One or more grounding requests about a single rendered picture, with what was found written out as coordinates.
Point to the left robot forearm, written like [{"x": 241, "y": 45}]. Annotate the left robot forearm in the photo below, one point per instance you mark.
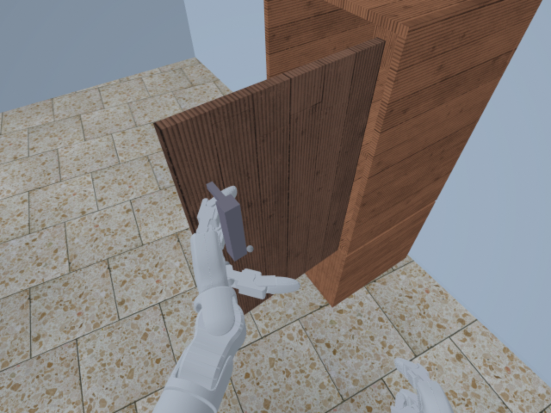
[{"x": 200, "y": 378}]

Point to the robot right hand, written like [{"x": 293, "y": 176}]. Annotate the robot right hand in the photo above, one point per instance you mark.
[{"x": 430, "y": 396}]

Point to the handle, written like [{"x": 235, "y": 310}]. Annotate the handle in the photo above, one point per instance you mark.
[{"x": 231, "y": 222}]

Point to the cupboard door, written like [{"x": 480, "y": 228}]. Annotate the cupboard door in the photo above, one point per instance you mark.
[{"x": 290, "y": 145}]

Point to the robot left hand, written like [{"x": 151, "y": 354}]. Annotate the robot left hand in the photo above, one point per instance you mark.
[{"x": 209, "y": 264}]

